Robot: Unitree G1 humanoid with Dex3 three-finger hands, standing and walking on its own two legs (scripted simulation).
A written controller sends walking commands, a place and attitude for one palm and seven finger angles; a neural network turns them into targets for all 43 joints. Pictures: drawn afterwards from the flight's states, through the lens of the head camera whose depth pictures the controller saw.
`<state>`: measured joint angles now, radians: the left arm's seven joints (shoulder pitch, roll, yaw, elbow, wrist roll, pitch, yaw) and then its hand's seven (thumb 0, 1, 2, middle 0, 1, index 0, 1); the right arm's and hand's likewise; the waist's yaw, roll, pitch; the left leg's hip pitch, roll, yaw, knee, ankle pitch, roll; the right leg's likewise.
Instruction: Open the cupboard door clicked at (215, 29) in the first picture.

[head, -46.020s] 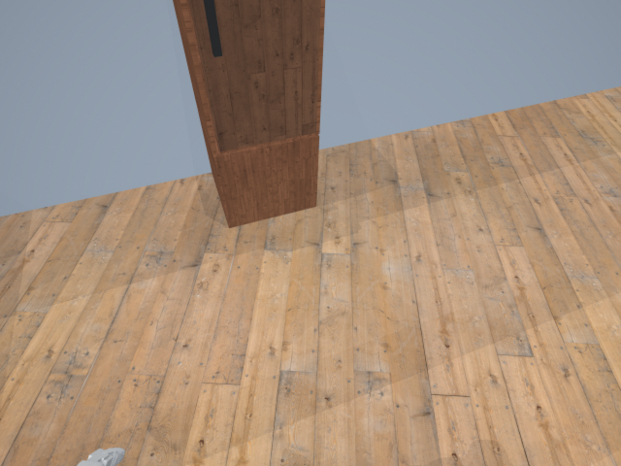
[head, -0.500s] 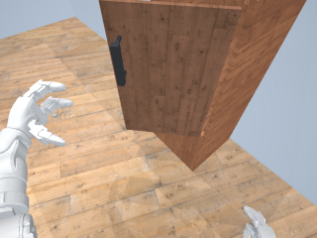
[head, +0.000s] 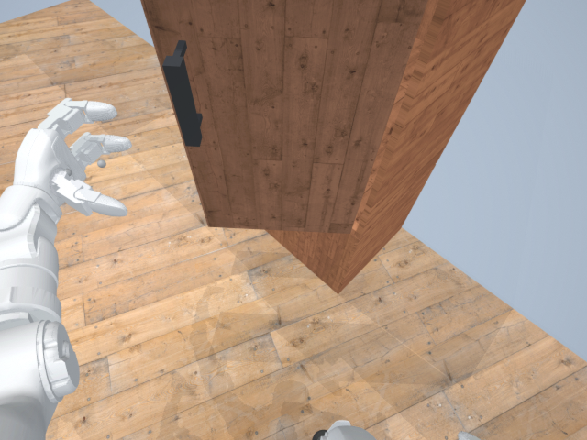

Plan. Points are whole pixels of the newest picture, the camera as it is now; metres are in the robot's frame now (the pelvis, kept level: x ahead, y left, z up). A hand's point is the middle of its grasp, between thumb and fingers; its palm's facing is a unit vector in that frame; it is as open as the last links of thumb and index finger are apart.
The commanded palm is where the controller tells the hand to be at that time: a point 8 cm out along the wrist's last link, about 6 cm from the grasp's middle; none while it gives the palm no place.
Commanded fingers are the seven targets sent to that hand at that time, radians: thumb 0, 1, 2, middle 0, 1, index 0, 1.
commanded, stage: move the hooked fingers beside the handle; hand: left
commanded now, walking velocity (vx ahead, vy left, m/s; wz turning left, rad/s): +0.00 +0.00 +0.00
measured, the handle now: (187, 96) +0.59 +0.15 +0.11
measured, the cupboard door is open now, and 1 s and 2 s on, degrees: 42 42 42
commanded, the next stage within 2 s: slide the fingers in behind the handle in 1.52 s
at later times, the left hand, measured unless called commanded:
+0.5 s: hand (131, 122) +0.52 +0.22 +0.12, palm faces -0.08 -1.00 +0.00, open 14.0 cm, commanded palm +0.51 +0.27 +0.11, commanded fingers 0.00 -0.50 0.30 -0.30 -1.20 -0.30 -1.20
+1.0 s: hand (144, 107) +0.57 +0.22 +0.10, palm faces -0.08 -1.00 -0.01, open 13.9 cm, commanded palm +0.55 +0.26 +0.11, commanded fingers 0.00 -0.50 0.30 -0.30 -1.20 -0.30 -1.20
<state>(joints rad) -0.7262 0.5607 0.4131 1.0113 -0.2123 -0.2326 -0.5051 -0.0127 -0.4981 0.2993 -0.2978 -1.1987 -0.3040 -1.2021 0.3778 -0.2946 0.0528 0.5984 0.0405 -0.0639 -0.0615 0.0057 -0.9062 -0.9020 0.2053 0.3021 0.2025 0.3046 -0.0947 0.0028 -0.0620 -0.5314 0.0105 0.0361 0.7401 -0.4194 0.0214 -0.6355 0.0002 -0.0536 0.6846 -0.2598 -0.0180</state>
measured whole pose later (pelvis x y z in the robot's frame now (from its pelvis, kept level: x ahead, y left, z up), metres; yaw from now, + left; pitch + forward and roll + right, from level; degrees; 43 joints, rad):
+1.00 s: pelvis +0.02 +0.01 -0.01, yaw -2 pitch +23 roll -3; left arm -1.10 0.75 0.47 1.27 -0.05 -0.24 -0.42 -0.01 -0.50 0.30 -0.30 -1.20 -0.30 -1.20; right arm 0.52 -0.29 0.06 0.59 -0.01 0.09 -0.02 0.00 -0.91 -0.90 0.21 0.30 0.20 0.30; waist -0.24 0.03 -0.06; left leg -0.76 0.04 0.04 0.83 -0.47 0.03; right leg -0.84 0.03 -0.05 0.71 -0.27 -0.01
